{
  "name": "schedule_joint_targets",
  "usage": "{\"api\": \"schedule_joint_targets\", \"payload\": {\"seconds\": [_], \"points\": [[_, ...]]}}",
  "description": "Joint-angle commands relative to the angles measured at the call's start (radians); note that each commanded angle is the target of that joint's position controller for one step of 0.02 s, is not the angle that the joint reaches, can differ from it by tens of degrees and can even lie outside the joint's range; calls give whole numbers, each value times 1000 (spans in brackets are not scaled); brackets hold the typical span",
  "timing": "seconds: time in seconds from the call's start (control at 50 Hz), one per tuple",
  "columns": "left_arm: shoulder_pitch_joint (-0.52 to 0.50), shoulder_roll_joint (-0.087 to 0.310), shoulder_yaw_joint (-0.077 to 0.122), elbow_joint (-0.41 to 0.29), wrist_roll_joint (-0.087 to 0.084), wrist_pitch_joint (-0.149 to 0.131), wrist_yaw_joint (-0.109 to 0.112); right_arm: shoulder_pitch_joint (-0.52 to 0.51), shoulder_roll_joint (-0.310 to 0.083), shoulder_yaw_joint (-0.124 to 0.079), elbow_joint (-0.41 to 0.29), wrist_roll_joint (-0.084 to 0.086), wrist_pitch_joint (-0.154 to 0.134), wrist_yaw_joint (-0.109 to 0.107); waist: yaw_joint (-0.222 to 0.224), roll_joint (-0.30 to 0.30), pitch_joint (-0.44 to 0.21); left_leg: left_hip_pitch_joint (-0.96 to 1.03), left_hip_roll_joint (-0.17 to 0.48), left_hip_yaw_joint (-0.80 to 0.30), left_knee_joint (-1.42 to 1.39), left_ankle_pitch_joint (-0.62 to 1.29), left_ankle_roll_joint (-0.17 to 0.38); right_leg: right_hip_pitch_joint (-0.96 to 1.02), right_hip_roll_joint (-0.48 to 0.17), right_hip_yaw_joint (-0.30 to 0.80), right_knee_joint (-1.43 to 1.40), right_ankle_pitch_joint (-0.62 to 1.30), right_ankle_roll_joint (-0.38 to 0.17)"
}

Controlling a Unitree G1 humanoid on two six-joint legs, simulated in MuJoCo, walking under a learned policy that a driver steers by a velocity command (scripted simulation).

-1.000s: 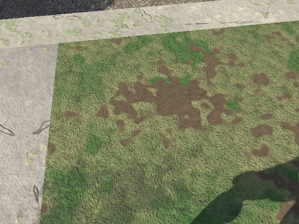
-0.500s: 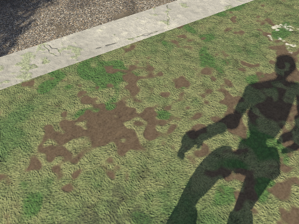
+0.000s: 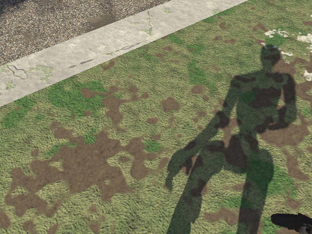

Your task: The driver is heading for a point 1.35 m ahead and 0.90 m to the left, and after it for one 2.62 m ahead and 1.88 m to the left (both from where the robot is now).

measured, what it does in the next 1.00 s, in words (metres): walks ahead, turning left: right foot, then left foot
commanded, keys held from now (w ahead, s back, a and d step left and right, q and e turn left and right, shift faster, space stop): w+q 1.00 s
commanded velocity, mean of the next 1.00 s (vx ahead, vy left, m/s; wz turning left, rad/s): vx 0.49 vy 0.00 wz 0.49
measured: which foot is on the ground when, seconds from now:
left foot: down 0.00-0.48, up 0.50-0.96, down 0.98-1.00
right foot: down 0.00-0.02, up 0.04-0.44, down 0.46-0.96, up 0.98-1.00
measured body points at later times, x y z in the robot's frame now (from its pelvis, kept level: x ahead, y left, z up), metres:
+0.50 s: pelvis +0.30 +0.00 +0.00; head +0.33 +0.00 +0.45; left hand +0.47 +0.29 -0.05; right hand +0.38 -0.28 -0.12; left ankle +0.12 +0.10 -0.69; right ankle +0.43 -0.08 -0.72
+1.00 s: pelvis +0.53 +0.13 -0.01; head +0.56 +0.17 +0.44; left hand +0.38 +0.40 -0.13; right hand +0.86 +0.05 -0.07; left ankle +0.58 +0.26 -0.72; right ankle +0.44 -0.08 -0.69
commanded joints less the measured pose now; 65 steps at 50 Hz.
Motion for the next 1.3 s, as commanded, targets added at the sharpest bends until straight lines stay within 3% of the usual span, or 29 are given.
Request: {"api": "schedule_joint_targets", "payload": {"seconds": [0.02, 0.04, 0.06, 0.1, 0.12, 0.18, 0.26, 0.36, 0.44, 0.46, 0.48, 0.5, 0.52, 0.54, 0.56, 0.6, 0.68, 0.78, 0.88, 0.92, 0.96, 0.98, 1.0, 1.02, 1.04, 1.06, 1.1, 1.18, 1.3], "points": [[89, 29, -7, -94, 21, -26, -3, 406, -299, -88, 37, -6, 1, -10, -143, 256, -374, 894, 357, -674, -55, -222, 294, -636, 45, -54, 816, 293, 37], [26, 84, -3, -97, 11, -55, -6, 387, -207, -61, 45, 21, -1, -4, -165, 239, -351, 902, 369, -862, -206, -352, 282, -780, 52, 45, 918, -32, 30], [-91, 135, 11, -126, -22, -76, -17, 312, -174, -51, 32, 18, 4, -13, -166, 175, -182, 770, 345, -714, -218, -341, 237, -862, -4, 42, 940, 34, 17], [-193, 125, 10, -144, 1, -102, -20, 225, -141, -39, 3, -2, 14, -23, -123, 20, -48, 511, 263, -520, -249, -148, 204, -808, -71, 6, 815, 154, 13], [-187, 120, 14, -147, 14, -101, -20, 210, -125, -31, -5, -13, 14, -28, -90, 35, -35, 435, 231, -473, -271, -86, 199, -753, -93, 6, 761, 188, 19], [-175, 81, 8, -158, 26, -82, -20, 203, -126, -32, -12, 0, 16, -42, -53, 83, -14, 309, 196, -400, -317, 10, 219, -699, -98, -23, 635, 205, 60], [-348, 38, -10, -215, 27, -82, -20, 251, -166, -46, -1, 11, 22, -63, -99, 70, 31, 198, 129, -300, -319, 55, 171, -641, -55, -53, 322, 455, 96], [-472, 59, -4, -251, 2, -95, -39, 356, -169, -49, 23, 25, 46, -75, -140, 81, 11, 258, 151, -374, -230, -19, 125, -528, 2, -23, 115, 580, 95], [-331, 122, 29, -222, 2, -107, -36, 339, -154, -49, 8, 13, 58, -77, -44, 103, -51, 319, 144, -431, -27, 76, 70, -323, -3, -32, 33, 447, 21], [-198, 162, 43, -208, 18, -111, -29, 334, -105, -30, -10, -1, 56, -70, 21, 59, -177, 243, 89, -382, 192, 28, 38, -93, -109, 49, 60, 413, -37], [-76, 246, 63, -192, 34, -101, -23, 442, -24, -6, -31, 1, 48, -70, 11, -170, -341, -42, -50, -245, 536, -306, -28, 267, -342, 390, 46, 309, -161], [-44, 223, 61, -163, 18, -89, -35, 486, -60, -2, -47, 25, 41, -68, -9, -349, -375, -249, -25, -219, 738, -545, -44, 315, -451, 717, -60, 81, -238], [-105, 132, 39, -182, 15, -86, -34, 415, -150, -26, -35, 35, 45, -70, 10, -190, -227, -305, 34, -237, 815, -456, -51, 194, -403, 607, -91, -8, -197], [-156, 96, 27, -185, 17, -80, -31, 326, -169, -33, -50, 24, 52, -70, 12, -105, -122, -297, 68, -198, 810, -370, -57, 64, -355, 434, -100, 84, -160], [-199, 79, 19, -177, 21, -77, -32, 285, -156, -35, -64, 13, 55, -68, -10, -67, -54, -268, 96, -186, 771, -315, -63, -51, -310, 323, -127, 209, -148], [-239, 60, 13, -161, 26, -81, -32, 279, -119, -36, -74, 15, 68, -59, -49, -105, 2, -199, 138, -172, 701, -260, -67, -176, -254, 173, -184, 326, -132], [-234, 95, 31, -125, 14, -96, -33, 226, -67, -24, -111, 7, 86, -51, -58, -76, 26, -228, 158, -154, 577, -171, -86, -201, -264, 29, -250, 473, -167], [-219, 139, 44, -91, 10, -82, -24, 99, -51, -12, -143, 7, 72, -21, -19, -46, 44, -182, 143, -95, 297, 74, -77, -167, -235, -154, -260, 554, -135], [-158, 183, 60, -48, -15, -57, -22, -16, -66, -15, -201, 10, 72, 2, 0, -46, 76, -161, 112, -32, 156, 7, -26, -44, -276, -231, -207, 654, -101], [-162, 214, 69, -46, -24, -43, -17, 21, -98, -32, -208, 4, 78, 4, -41, -76, 28, -57, 52, 25, 140, -101, 16, -5, -277, -269, -79, 976, -80], [-174, 210, 64, -53, -30, -30, -11, 279, -182, -83, -145, 8, 88, -10, -188, -61, -116, 314, -33, 57, 70, -77, 81, -109, -229, -324, 274, 1124, -35], [-148, 153, 39, -72, 3, -34, -8, 438, -268, -114, -109, 15, 99, -32, -240, 68, -209, 626, 104, -175, 56, -69, 145, -376, -182, -325, 597, 726, 13], [-62, 24, -6, -136, 33, -62, -22, 383, -366, -116, -130, 19, 83, -32, -104, 290, -326, 898, 343, -774, -70, -299, 344, -790, 25, -182, 918, -121, 66], [-192, 123, 10, -142, -8, -95, -34, 409, -266, -91, -150, 14, 69, -27, -198, 152, -367, 896, 364, -864, -194, -411, 328, -894, 3, -6, 989, -95, 50], [-271, 158, 18, -169, -36, -110, -38, 372, -217, -75, -136, 7, 54, -25, -195, 115, -213, 782, 336, -721, -211, -331, 282, -950, -36, -18, 950, 11, 30], [-274, 144, 13, -162, -19, -118, -30, 313, -192, -66, -138, 8, 47, -26, -147, 37, -138, 635, 293, -610, -207, -221, 248, -897, -78, -19, 865, 97, 25], [-249, 150, 22, -149, 18, -107, -25, 216, -147, -48, -163, -9, 46, -34, -72, 52, -72, 420, 229, -473, -234, -16, 222, -758, -119, -12, 748, 179, 43], [-278, 100, 11, -160, 30, -74, -25, 230, -167, -54, -139, -6, 40, -55, -57, 43, -31, 272, 183, -362, -271, 160, 228, -713, -99, -47, 584, 283, 98], [-503, 58, -11, -215, 12, -85, -46, 332, -189, -60, -84, 10, 53, -76, -145, 75, 10, 219, 124, -330, -244, 15, 148, -597, -10, -56, 188, 606, 104]]}}
Velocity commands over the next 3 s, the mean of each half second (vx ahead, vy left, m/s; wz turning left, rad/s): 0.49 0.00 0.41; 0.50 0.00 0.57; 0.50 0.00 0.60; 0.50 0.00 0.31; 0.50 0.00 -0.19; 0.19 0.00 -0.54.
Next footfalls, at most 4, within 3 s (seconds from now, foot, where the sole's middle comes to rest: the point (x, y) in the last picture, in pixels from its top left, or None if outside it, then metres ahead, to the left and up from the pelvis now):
0.46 right None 0.47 -0.08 -0.76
0.98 left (113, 197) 0.61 0.28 -0.76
1.46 right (115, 132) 0.96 0.33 -0.76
1.94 left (41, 142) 0.87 0.69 -0.76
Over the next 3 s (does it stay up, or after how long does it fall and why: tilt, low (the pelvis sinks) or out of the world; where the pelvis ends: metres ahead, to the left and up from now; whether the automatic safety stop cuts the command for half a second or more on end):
stays up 1.13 0.89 0.00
